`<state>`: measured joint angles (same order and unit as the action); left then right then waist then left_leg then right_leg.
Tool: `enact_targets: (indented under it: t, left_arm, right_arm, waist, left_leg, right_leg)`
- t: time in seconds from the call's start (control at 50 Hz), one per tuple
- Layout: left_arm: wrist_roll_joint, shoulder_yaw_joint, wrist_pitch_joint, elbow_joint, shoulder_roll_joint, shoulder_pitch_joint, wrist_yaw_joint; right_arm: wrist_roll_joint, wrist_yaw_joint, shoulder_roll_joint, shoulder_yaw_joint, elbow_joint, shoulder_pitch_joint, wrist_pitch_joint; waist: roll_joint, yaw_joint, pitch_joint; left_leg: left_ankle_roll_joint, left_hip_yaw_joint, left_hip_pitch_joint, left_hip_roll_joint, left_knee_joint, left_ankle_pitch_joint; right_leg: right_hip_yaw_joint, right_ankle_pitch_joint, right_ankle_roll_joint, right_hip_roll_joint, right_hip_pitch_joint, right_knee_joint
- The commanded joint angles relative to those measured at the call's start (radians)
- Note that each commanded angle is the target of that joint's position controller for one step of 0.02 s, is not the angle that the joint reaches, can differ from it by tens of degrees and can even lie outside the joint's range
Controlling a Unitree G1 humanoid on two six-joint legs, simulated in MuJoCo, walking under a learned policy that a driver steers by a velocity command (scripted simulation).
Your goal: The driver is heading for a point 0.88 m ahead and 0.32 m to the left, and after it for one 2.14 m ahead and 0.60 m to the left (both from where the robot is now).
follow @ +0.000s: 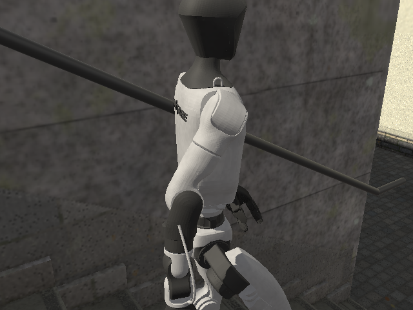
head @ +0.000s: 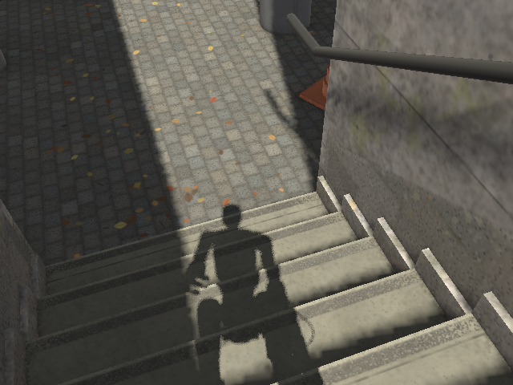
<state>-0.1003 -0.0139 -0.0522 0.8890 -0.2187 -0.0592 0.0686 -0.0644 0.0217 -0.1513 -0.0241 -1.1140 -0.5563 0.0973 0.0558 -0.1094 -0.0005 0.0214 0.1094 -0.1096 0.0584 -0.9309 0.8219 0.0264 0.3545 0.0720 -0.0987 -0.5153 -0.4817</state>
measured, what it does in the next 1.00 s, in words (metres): goes down, turning left: right foot 0.15 m lower, then left foot 0.15 m lower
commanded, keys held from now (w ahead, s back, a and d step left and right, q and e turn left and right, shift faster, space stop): w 0.04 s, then w+q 0.96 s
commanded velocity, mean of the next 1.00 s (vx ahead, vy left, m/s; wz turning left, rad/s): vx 0.50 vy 0.00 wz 0.44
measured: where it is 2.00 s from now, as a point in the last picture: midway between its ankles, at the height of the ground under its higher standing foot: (154, 321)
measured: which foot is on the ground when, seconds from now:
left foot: down 0.00-0.06, up 0.08-0.60, down 0.62-1.00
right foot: up 0.00-0.04, down 0.06-0.62, up 0.64-1.00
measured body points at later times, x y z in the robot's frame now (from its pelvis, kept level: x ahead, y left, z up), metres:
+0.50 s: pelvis +0.27 +0.00 -0.13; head +0.27 +0.01 +0.32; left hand +0.10 +0.13 -0.27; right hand +0.44 -0.20 -0.26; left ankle +0.41 +0.17 -0.84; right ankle +0.15 -0.12 -0.80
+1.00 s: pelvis +0.57 +0.09 -0.32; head +0.57 +0.09 +0.13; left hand +0.66 +0.37 -0.41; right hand +0.59 -0.11 -0.47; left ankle +0.40 +0.16 -0.95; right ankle +0.72 +0.03 -1.05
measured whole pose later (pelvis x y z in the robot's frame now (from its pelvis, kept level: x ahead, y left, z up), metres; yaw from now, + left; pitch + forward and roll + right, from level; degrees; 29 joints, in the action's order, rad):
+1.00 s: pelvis +0.57 +0.09 -0.32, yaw +29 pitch +2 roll +3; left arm -0.08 -0.03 -0.08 0.77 -0.21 -0.08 0.03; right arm -0.09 0.03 -0.14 -0.05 -0.99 -0.54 0.12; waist 0.04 -0.12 0.04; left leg 0.04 -0.10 -0.34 0.13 -1.17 0.84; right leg 0.03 0.23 -0.01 -0.07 -0.44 -0.51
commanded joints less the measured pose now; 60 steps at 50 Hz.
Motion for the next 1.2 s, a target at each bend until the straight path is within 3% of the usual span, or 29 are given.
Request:
enact_targets:
  t: [0.02,0.04,0.06,0.08,0.12,0.14,0.18,0.2,0.24,0.36,0.54,0.58,0.62,0.64,0.66,0.68,0.7,0.74,0.76,0.8,0.88,0.92,0.98,1.02,1.06,1.08,1.12,1.16,1.2]
  left_arm:
    - [-0.012,0.018,-0.014,-0.009,-0.076,-0.066,0.006]
    - [0.106,0.053,-0.014,0.078,-0.106,-0.232,-0.038]
    - [0.105,0.066,-0.018,0.132,-0.159,-0.391,-0.049]
    - [0.027,0.075,-0.031,0.165,-0.239,-0.691,0.008]
    - [-0.024,0.105,-0.011,0.174,-0.271,-0.652,0.026]
    - [-0.021,0.088,-0.013,0.141,-0.192,-0.49,0.015]
    - [-0.035,-0.002,-0.036,0.085,0.054,-0.296,-0.007]
    - [-0.036,-0.007,-0.054,0.09,0.07,-0.3,-0.02]
    - [0.004,0.005,-0.082,0.118,0.019,-0.378,-0.042]
    - [-0.035,-0.03,-0.102,0.199,0.062,-0.489,-0.052]
    - [-0.002,0.001,-0.034,0.25,-0.028,-0.658,-0.105]
    - [0.007,0.026,-0.019,0.229,-0.078,-0.574,-0.084]
    - [-0.057,0.031,-0.005,0.245,-0.101,-0.582,-0.016]
    - [-0.033,-0.009,-0.008,0.253,0.075,-0.735,0.037]
    - [0.026,0.009,-0.038,0.12,0.012,-0.496,0.054]
    - [0.074,0.021,-0.084,-0.003,-0.033,-0.155,0.025]
    - [0.077,0.029,-0.098,-0.061,-0.062,-0.075,-0.009]
    - [0.019,0.032,-0.093,-0.019,-0.031,-0.189,-0.06]
    - [0.012,0.032,-0.072,-0.015,-0.008,-0.191,-0.077]
    - [0.008,0.016,-0.037,0.009,0.029,-0.264,-0.066]
    - [0.023,-0.007,-0.05,-0.041,-0.021,-0.177,-0.05]
    - [0.024,-0.003,-0.025,-0.098,-0.03,-0.153,-0.035]
    - [0.021,0.019,-0.017,-0.126,-0.11,-0.118,-0.035]
    - [0.066,0.074,-0.057,-0.06,-0.221,-0.361,-0.047]
    - [0.003,0.097,-0.066,-0.04,-0.32,-0.546,-0.018]
    - [-0.031,0.11,-0.037,-0.049,-0.287,-0.594,-0.009]
    - [-0.027,0.047,-0.04,-0.047,-0.094,-0.406,-0.01]
    - [-0.008,-0.008,-0.064,-0.017,0.058,-0.324,-0.033]
    - [0.032,-0.006,-0.118,-0.009,0.042,-0.244,-0.067]
  right_arm:
    - [-0.03,0.033,-0.15,0.028,0.0,-0.037,-0.006]
    - [0.053,-0.026,-0.197,0.061,0.033,0.005,-0.044]
    - [0.055,-0.039,-0.182,0.056,0.009,-0.08,-0.063]
    - [-0.088,0.09,0.082,-0.025,-0.12,-0.436,-0.036]
    - [0.041,0.111,-0.108,0.03,0.123,0.036,0.005]
    - [0.043,0.078,-0.123,0.027,0.164,0.137,0.02]
    - [-0.008,0.032,-0.1,0.024,0.135,0.102,0.008]
    - [-0.032,0.026,-0.055,0.021,0.133,0.12,-0.01]
    - [-0.039,0.03,-0.041,0.034,0.105,0.098,-0.024]
    - [-0.023,0.047,-0.039,0.02,0.164,0.229,-0.033]
    - [-0.041,0.042,-0.086,0.016,0.274,0.605,-0.038]
    - [-0.029,0.042,-0.134,0.044,0.195,0.475,-0.015]
    - [-0.017,0.039,-0.313,0.129,0.066,0.08,0.006]
    - [-0.037,0.034,-0.404,0.152,-0.032,-0.231,-0.01]
    - [-0.033,0.034,-0.376,0.162,-0.084,-0.421,-0.012]
    - [-0.019,0.021,-0.338,0.159,-0.094,-0.339,0.014]
    - [-0.014,0.023,-0.234,0.126,-0.018,-0.148,0.019]
    - [-0.03,0.031,-0.042,0.04,0.077,0.139,0.022]
    - [-0.024,0.031,-0.081,0.042,0.106,0.204,0.027]
    - [0.013,0.03,-0.108,0.03,0.13,0.216,0.034]
    - [-0.024,-0.026,-0.086,0.01,0.164,0.168,0.063]
    - [-0.051,0.001,-0.19,0.019,0.2,0.201,0.048]
    - [-0.028,0.01,-0.144,0.001,0.177,0.054,0.031]
    - [-0.03,0.055,-0.225,0.018,0.192,0.095,0.004]
    - [0.029,0.098,0.024,-0.028,0.174,-0.257,0.022]
    - [0.036,0.094,-0.094,-0.012,0.278,-0.051,0.008]
    - [0.011,0.044,-0.103,-0.004,0.333,0.158,-0.013]
    - [-0.011,0.064,-0.066,-0.007,0.299,0.086,-0.034]
    - [-0.062,0.106,-0.073,-0.003,0.308,0.144,-0.046]
  waist:
    - [-0.016,0.072,-0.165]
    - [-0.074,0.124,-0.108]
    - [-0.019,0.166,0.021]
    - [0.305,0.176,0.396]
    - [0.093,0.315,0.157]
    - [-0.068,0.264,-0.014]
    - [-0.111,0.117,-0.063]
    - [-0.02,0.094,-0.146]
    - [-0.034,0.121,-0.091]
    - [-0.029,0.121,-0.081]
    - [-0.034,0.266,-0.196]
    - [-0.078,0.193,-0.135]
    - [-0.177,0.019,0.047]
    - [-0.341,-0.002,0.402]
    - [-0.24,-0.148,0.461]
    - [-0.179,-0.199,0.16]
    - [-0.095,-0.112,0.09]
    - [0.043,0.107,-0.053]
    - [-0.065,0.141,-0.137]
    - [-0.116,0.169,-0.076]
    - [-0.009,0.087,-0.018]
    - [-0.083,0.137,-0.033]
    - [-0.087,0.094,-0.102]
    - [-0.051,0.202,-0.004]
    - [0.263,0.129,0.385]
    - [0.132,0.261,0.284]
    - [-0.142,0.166,0.009]
    - [-0.066,0.027,-0.112]
    - [-0.035,0.075,-0.121]
  left_leg:
    - [0.19,-0.286,-0.125,-0.248,0.084,-0.712]
    - [0.172,-0.143,-0.128,-0.143,-0.196,-0.881]
    - [0.165,-0.141,-0.259,-0.104,-0.499,-0.737]
    - [0.046,-0.145,-0.591,-0.019,-0.952,-0.095]
    - [0.024,-0.173,-1.079,-0.046,-1.112,-0.079]
    - [0.051,-0.222,-1.06,-0.129,-0.913,-0.305]
    - [0.098,-0.314,-0.725,-0.231,-0.522,-0.673]
    - [0.115,-0.291,-0.674,-0.251,-0.441,-0.695]
    - [0.088,-0.258,-0.594,-0.203,-0.221,-0.834]
    - [0.053,-0.226,-0.492,-0.211,0.175,-1.374]
    - [0.05,-0.086,-0.47,-0.177,0.516,-1.006]
    - [0.049,-0.002,-0.223,-0.118,0.595,-1.01]
    - [0.132,-0.002,0.374,-0.114,0.52,-1.338]
    - [0.371,-0.249,0.922,-0.321,0.233,-1.883]
    - [0.434,-0.501,1.074,-0.405,0.315,-1.688]
    - [0.401,-0.523,0.875,-0.393,0.386,-1.361]
    - [0.367,-0.519,0.655,-0.393,0.432,-1.04]
    - [0.304,-0.409,0.018,-0.34,0.464,-0.955]
    - [0.344,-0.427,-0.233,-0.317,0.514,-0.886]
    - [0.342,-0.35,-0.536,-0.235,0.528,-0.843]
    - [0.18,-0.237,-0.674,-0.046,0.207,-0.484]
    - [0.198,-0.331,-0.868,-0.059,0.164,-0.346]
    - [0.204,-0.538,-0.514,-0.111,-0.01,-0.256]
    - [0.159,-0.535,-0.467,-0.073,-0.335,-0.57]
    - [-0.002,-0.225,-1.059,0.119,-1.312,0.011]
    - [-0.042,-0.235,-1.326,0.073,-1.408,-0.06]
    - [-0.02,-0.318,-1.309,-0.104,-1.077,-0.492]
    - [0.039,-0.277,-0.967,-0.214,-0.823,-0.69]
    - [0.061,-0.195,-0.833,-0.205,-0.41,-0.915]
  right_leg:
    - [-0.04,-0.054,0.02,-0.003,0.175,0.165]
    - [-0.144,-0.083,0.011,0.078,0.34,0.178]
    - [-0.109,0.053,0.008,0.011,0.62,0.108]
    - [0.113,0.632,0.345,-0.248,1.267,-0.27]
    - [0.322,0.074,0.337,-0.387,1.093,-0.064]
    - [0.301,-0.455,0.258,-0.344,0.773,0.072]
    - [0.159,-0.425,0.213,-0.266,0.283,0.163]
    - [0.125,-0.417,0.221,-0.251,0.142,0.224]
    - [0.034,-0.482,0.236,-0.2,0.108,0.225]
    - [-0.119,-0.529,0.138,-0.153,0.102,0.043]
    - [-0.054,-0.577,0.085,-0.24,0.414,-0.161]
    - [-0.142,-0.516,0.054,-0.171,0.348,-0.353]
    - [-0.223,-0.471,-0.039,-0.095,0.075,-0.816]
    - [-0.22,-1.15,-0.132,0.037,-0.196,-1.298]
    - [-0.095,-1.234,-0.125,0.083,-0.449,-1.469]
    - [-0.057,-1.219,-0.112,0.061,-0.715,-1.454]
    - [0.007,-1.129,-0.084,0.0,-0.708,-1.338]
    - [0.127,-0.708,-0.023,-0.105,-0.382,-0.816]
    - [0.077,-0.73,-0.019,-0.084,-0.276,-0.837]
    - [0.018,-0.5,-0.045,-0.046,-0.014,-0.64]
    - [0.018,0.193,-0.084,-0.006,0.151,-0.19]
    - [-0.063,0.017,-0.115,0.05,0.409,-0.288]
    - [0.007,-0.172,-0.085,0.039,0.313,0.055]
    - [-0.043,-0.111,0.022,0.007,0.587,0.131]
    - [0.301,0.886,0.45,-0.378,1.176,-0.323]
    - [0.519,0.54,0.449,-0.447,1.121,-0.175]
    - [0.33,-0.14,0.256,-0.36,0.631,-0.046]
    - [0.153,-0.194,0.174,-0.261,0.118,0.085]
    - [0.01,-0.497,0.173,-0.138,-0.029,0.14]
